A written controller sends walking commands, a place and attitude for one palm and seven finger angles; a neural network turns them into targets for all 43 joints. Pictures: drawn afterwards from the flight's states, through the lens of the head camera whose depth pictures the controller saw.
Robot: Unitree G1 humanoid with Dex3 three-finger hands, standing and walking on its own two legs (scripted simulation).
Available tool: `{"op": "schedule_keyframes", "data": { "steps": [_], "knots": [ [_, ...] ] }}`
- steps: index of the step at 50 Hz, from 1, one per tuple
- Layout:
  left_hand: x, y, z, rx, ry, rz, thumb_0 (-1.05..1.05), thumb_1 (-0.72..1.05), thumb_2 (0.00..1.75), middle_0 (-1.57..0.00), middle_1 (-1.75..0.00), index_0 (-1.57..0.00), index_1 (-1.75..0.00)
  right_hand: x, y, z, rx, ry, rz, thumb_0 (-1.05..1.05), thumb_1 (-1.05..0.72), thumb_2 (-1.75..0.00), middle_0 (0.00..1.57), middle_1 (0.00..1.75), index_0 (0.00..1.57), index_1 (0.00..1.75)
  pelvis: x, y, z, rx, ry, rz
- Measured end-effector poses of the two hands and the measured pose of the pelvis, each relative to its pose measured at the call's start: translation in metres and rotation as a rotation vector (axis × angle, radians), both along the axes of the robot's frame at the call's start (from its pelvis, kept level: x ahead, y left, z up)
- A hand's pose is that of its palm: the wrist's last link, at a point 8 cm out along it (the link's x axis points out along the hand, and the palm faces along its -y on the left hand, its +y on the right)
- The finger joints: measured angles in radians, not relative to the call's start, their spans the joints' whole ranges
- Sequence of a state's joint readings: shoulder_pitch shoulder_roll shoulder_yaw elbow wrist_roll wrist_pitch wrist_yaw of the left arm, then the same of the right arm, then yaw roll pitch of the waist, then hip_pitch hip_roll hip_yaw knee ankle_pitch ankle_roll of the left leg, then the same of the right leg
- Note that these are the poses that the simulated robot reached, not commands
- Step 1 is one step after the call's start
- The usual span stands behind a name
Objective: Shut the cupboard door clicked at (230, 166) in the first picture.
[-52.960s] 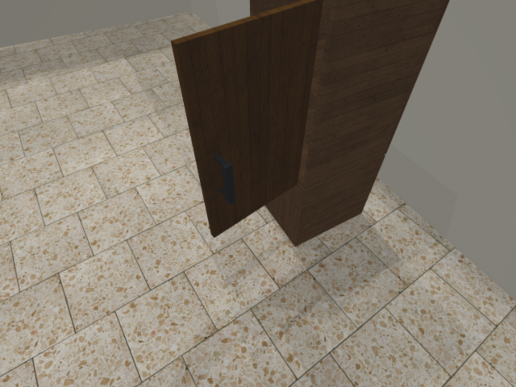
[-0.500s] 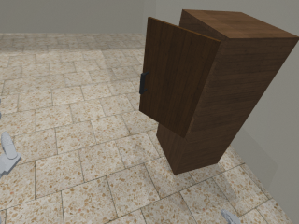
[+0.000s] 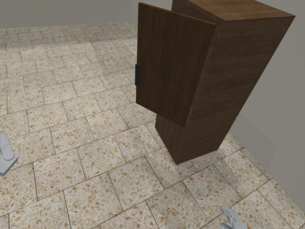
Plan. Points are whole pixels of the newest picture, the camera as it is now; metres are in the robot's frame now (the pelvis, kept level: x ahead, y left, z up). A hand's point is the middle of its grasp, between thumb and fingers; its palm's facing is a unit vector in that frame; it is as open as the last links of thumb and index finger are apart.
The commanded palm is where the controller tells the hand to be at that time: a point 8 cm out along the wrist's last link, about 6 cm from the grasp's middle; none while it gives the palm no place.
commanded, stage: stop stepping back and stand still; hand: left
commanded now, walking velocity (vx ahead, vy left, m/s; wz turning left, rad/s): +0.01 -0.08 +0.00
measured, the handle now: (139, 73) +0.91 +0.09 -0.09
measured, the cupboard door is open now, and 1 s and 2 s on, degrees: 34 34 34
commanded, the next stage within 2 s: let the arm hang, fingers relaxed in 0.12 s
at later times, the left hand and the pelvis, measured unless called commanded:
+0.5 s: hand out of the picture +0.10 +0.14 -0.16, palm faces +0.00 -0.99 -0.14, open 7.3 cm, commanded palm none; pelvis +0.02 -0.02 -0.01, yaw +1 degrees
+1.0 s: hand out of the picture -0.02 +0.14 -0.17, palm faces +0.04 -0.98 -0.19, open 7.4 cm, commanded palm none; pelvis +0.02 -0.03 +0.01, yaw +0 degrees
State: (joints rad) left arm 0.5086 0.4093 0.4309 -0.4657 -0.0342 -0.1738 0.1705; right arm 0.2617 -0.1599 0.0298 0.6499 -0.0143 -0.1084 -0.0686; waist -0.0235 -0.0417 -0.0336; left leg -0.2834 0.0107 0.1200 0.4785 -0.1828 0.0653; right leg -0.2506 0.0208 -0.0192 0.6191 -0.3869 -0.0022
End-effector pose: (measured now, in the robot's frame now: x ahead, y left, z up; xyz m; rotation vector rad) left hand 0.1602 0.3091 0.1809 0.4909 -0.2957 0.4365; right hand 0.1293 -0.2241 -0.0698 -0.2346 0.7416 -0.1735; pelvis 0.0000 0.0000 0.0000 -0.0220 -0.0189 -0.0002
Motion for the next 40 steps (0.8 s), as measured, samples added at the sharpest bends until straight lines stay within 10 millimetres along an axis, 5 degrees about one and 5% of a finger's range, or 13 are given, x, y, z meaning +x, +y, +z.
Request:
{"op": "schedule_keyframes", "data": {
  "steps": [6, 12, 14, 18, 21, 24, 32, 40],
  "knots": [
    [0.008, -0.015, 0.001, 0.042, 0.063, -0.042, 0.02, 0.89, 0.9, -0.21, -0.3, -0.21, -0.3, 0.012, 0.011, -0.004, 0.056, -0.012, 0.02, 0.02, -0.9, -0.9, 0.21, 0.3, 0.2, 0.3, 0.007, -0.006, 0.0, 0.007, 0.018, -0.004],
    [0.015, -0.016, -0.014, 0.022, 0.138, 0.013, 0.01, 0.89, 0.9, -0.21, -0.3, -0.21, -0.3, 0.025, -0.005, -0.015, 0.067, 0.022, 0.035, 0.02, -0.9, -0.9, 0.21, 0.3, 0.2, 0.3, 0.019, -0.013, 0.0, -0.001, 0.036, 0.005],
    [0.027, -0.015, -0.057, -0.043, 0.305, 0.013, 0.01, 0.89, 0.9, -0.21, -0.3, -0.21, -0.3, 0.029, -0.016, -0.027, 0.065, 0.059, 0.068, 0.01, -0.9, -0.9, 0.21, 0.3, 0.2, 0.3, 0.02, -0.013, -0.004, -0.002, 0.039, 0.011],
    [0.024, -0.036, -0.184, -0.267, 0.786, 0.017, 0.01, 0.9, 0.9, -0.2, -0.3, -0.2, -0.3, 0.023, -0.041, -0.044, 0.039, 0.151, 0.042, 0.01, -0.9, -0.9, 0.21, 0.3, 0.2, 0.3, 0.018, -0.013, -0.009, 0.012, 0.027, 0.013],
    [-0.009, -0.073, -0.262, -0.404, 1.107, -0.018, 0.01, 0.91, 0.9, -0.2, -0.3, -0.2, -0.3, 0.005, -0.056, -0.045, 0.01, 0.219, 0.0, 0.01, -0.91, -0.9, 0.21, 0.3, 0.2, 0.3, 0.017, -0.017, -0.009, 0.024, 0.011, 0.014],
    [-0.055, -0.115, -0.311, -0.529, 1.345, -0.05, 0.01, 0.91, 0.9, -0.2, -0.3, -0.2, -0.3, -0.024, -0.065, -0.043, -0.018, 0.318, -0.038, 0.01, -0.91, -0.9, 0.2, 0.3, 0.2, 0.3, 0.017, -0.022, -0.007, 0.027, 0.0, 0.014],
    [-0.121, -0.104, -0.327, -0.607, 1.504, 0.113, -0.03, 1.0, 0.9, -0.21, -0.3, -0.21, -0.3, -0.101, -0.058, -0.054, 0.006, 0.605, -0.085, 0.01, -0.91, -0.9, 0.2, 0.3, 0.2, 0.3, 0.017, -0.032, 0.002, 0.011, 0.0, 0.027],
    [-0.171, -0.096, -0.317, -0.587, 1.645, 0.216, 0.0, 0.93, 0.9, -0.2, -0.3, -0.2, -0.3, -0.137, -0.025, -0.071, 0.119, 0.697, -0.112, 0.01, -0.91, -0.9, 0.2, 0.3, 0.2, 0.3, 0.018, -0.03, 0.005, 0.014, -0.014, 0.015]
  ]
}}
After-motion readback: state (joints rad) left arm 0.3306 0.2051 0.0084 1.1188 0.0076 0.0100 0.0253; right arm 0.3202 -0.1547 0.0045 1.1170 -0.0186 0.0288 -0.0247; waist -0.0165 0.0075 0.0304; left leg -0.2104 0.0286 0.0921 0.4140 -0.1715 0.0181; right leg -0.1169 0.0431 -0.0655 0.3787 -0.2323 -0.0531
